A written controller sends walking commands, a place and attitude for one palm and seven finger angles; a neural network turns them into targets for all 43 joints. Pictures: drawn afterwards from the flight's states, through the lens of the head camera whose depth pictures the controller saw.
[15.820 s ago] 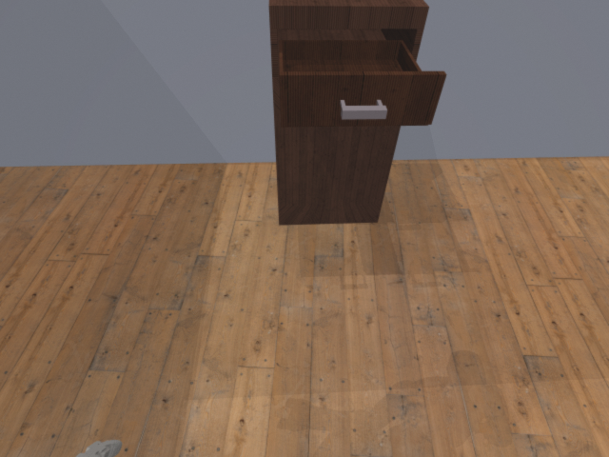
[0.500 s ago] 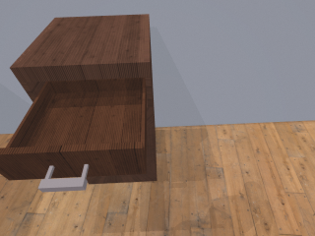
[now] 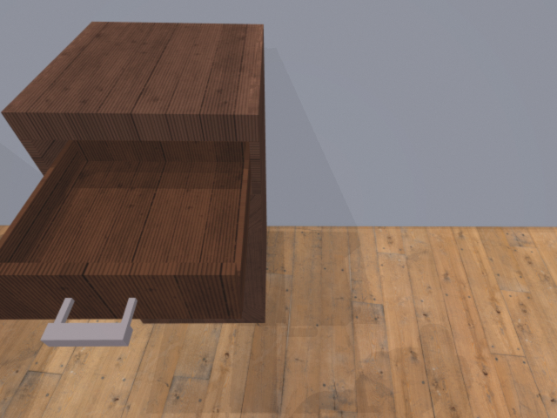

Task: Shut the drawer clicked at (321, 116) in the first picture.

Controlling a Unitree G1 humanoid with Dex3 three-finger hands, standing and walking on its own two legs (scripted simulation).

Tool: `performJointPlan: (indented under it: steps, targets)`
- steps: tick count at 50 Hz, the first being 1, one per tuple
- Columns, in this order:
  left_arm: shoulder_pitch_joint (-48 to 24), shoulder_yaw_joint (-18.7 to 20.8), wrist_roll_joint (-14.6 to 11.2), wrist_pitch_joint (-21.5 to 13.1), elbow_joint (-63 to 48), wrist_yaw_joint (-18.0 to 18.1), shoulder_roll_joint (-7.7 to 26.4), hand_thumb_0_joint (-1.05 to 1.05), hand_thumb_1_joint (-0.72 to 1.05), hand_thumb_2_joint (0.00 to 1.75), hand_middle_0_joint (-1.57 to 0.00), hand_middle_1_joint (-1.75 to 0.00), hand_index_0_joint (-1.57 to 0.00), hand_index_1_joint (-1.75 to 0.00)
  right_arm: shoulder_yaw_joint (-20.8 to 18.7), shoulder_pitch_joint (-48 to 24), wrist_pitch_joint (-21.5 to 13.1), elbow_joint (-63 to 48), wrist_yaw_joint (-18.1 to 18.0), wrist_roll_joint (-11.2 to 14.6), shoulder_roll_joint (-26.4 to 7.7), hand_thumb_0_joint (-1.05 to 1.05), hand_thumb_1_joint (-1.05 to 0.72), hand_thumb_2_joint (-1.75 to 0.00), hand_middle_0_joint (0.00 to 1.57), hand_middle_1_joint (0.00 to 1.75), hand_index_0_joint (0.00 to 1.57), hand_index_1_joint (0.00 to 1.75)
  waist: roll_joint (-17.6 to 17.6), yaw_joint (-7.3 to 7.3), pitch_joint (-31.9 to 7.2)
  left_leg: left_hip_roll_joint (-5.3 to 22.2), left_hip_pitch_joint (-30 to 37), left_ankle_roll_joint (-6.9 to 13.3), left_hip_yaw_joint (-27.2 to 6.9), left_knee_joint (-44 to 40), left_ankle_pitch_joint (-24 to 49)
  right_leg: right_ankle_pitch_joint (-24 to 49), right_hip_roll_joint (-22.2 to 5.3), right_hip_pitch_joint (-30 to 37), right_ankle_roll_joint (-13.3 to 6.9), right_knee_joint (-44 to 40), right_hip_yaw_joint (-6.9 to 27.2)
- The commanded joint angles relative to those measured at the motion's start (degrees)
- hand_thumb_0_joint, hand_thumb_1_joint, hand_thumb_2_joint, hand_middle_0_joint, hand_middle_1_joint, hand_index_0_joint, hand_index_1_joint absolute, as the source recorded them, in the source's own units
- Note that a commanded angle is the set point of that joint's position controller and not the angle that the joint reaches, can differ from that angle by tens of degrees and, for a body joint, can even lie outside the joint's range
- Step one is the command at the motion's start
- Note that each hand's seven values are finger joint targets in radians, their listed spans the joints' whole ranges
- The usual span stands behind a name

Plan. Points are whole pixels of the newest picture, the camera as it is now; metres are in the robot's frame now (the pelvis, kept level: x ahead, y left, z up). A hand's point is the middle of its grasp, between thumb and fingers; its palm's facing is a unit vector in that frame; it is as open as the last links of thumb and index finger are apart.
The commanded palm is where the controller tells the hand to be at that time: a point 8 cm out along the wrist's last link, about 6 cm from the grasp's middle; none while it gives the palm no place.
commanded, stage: come to a stop and stand still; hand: left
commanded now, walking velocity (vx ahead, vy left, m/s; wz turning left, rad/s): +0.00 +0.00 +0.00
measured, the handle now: (94, 319) +0.25 +0.29 +0.00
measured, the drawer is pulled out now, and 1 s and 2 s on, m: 0.30 0.30 0.30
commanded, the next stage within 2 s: look again from close up in 0.04 s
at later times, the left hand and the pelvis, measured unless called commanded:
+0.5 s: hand out of the picture -0.02 +0.16 -0.18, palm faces +0.04 -0.98 -0.17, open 7.4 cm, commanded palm none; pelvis +0.00 +0.00 +0.00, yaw +0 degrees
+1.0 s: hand out of the picture -0.03 +0.20 -0.18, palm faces +0.13 -0.96 -0.23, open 7.3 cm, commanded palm none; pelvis -0.02 +0.03 -0.01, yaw +3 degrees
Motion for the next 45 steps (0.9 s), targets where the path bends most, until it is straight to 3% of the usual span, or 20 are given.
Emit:
performJointPlan:
  steps: [1, 8, 9, 25, 36, 38, 41, 43, 45]
  targets:
    - [4.31, 1.4, 0.23, -0.92, -1.49, 0.32, 5.61, 0.0, 0.9, 0.9, -0.2, -0.3, -0.2, -0.3, -0.6, 3.86, -0.3, -0.92, -0.24, 0.2, -4.33, 0.0, -0.9, -0.9, 0.2, 0.3, 0.2, 0.3, 0.38, -0.47, 3.76, 4.89, -0.95, 1.76, -4.33, -2.7, 11.62, 22.78, -8.97, -2.26, 0.85, -4.44, 8.27]
    - [5.27, 1.51, 0.17, -1.03, -1.33, 0.37, 5.49, 0.0, 0.9, 0.9, -0.2, -0.3, -0.2, -0.3, -0.61, 4.15, -0.38, -0.59, -0.33, 0.21, -3.96, 0.0, -0.9, -0.9, 0.2, 0.3, 0.2, 0.3, 0.32, -0.24, 2.91, 4.69, -1.18, 1.6, -4.0, -2.6, 11.58, 25.27, -9.25, -0.85, 1.07, -4.74, 8.42]
    - [5.28, 1.49, 0.22, -1.0, -1.32, 0.36, 5.34, 0.0, 0.9, 0.9, -0.2, -0.3, -0.2, -0.3, -0.57, 4.41, -0.37, -0.54, -0.31, 0.31, -3.66, 0.0, -0.9, -0.9, 0.2, 0.3, 0.2, 0.3, -1.0, -0.31, 3.08, 4.78, -1.32, 1.66, -4.05, -3.0, 11.01, 24.28, -8.99, -0.92, 1.13, -4.88, 8.02]
    - [5.82, 1.56, 0.19, -0.74, -1.5, 0.3, 4.42, 0.0, 0.9, 0.9, -0.2, -0.3, -0.2, -0.3, -0.66, 6.04, -0.44, 0.31, -0.32, 0.16, -3.06, 0.0, -0.9, -0.9, 0.2, 0.3, 0.2, 0.3, 0.91, -0.17, 4.85, 4.75, -2.24, 1.83, -4.79, -3.6, 10.11, 17.33, -8.44, -2.88, 0.92, -5.41, 7.97]
    - [6.26, 1.67, 0.16, -0.71, -1.37, 0.34, 3.99, 0.0, 0.9, 0.9, -0.2, -0.3, -0.2, -0.3, -0.72, 6.82, -0.69, 0.57, -0.45, 0.13, -2.8, 0.0, -0.9, -0.9, 0.2, 0.3, 0.2, 0.3, 0.59, -0.18, 4.02, 4.99, -1.78, 2.12, -5.12, -3.58, 12.46, 18.3, -8.43, -2.68, 0.73, -4.31, 7.52]
    - [6.07, 2.25, 0.08, -0.65, -2.08, 0.57, 5.04, 0.0, 0.9, 0.9, -0.2, -0.3, -0.2, -0.3, -0.89, 6.2, -0.46, -0.32, -0.46, 0.25, -3.13, 0.0, -0.9, -0.9, 0.2, 0.3, 0.2, 0.3, 1.93, 0.2, 3.46, 4.74, -3.11, 1.88, -5.26, -2.22, 16.56, 24.04, -9.99, -1.49, 0.39, -2.93, 8.07]
    - [6.37, 3.76, 0.14, -0.05, -3.47, 1.14, 7.62, 0.0, 0.9, 0.9, -0.2, -0.3, -0.2, -0.3, -1.74, 5.12, 0.56, -2.51, -0.48, 0.24, -4.33, 0.0, -0.9, -0.9, 0.2, 0.3, 0.2, 0.3, 0.45, 0.93, 1.7, 3.8, -6.93, 1.12, -4.22, 2.52, 18.35, 32.54, -13.26, 0.95, -1.11, 1.35, 9.06]
    - [7.3, 4.78, 0.31, 0.36, -3.93, 1.36, 9.43, 0.0, 0.9, 0.9, -0.2, -0.3, -0.2, -0.3, -2.25, 4.18, 1.34, -4.12, -0.39, 0.21, -4.14, 0.0, -0.9, -0.9, 0.2, 0.3, 0.2, 0.3, -3.64, 1.6, 0.75, 1.36, -11.51, 0.15, -1.98, 8.63, 9.92, 36.81, -18.07, 3.26, -3.66, 0.52, 12.83]
    - [7.82, 5.37, 0.76, 0.64, -4.25, 1.64, 10.0, 0.0, 0.9, 0.9, -0.2, -0.3, -0.2, -0.3, -2.79, 1.91, 1.89, -5.74, -0.35, 0.09, -3.82, 0.0, -0.9, -0.9, 0.2, 0.3, 0.2, 0.3, -8.07, 2.87, 1.5, -0.32, -18.2, -0.47, -1.68, 16.77, -8.97, 44.93, -23.7, 5.64, -8.8, -0.76, 17.99]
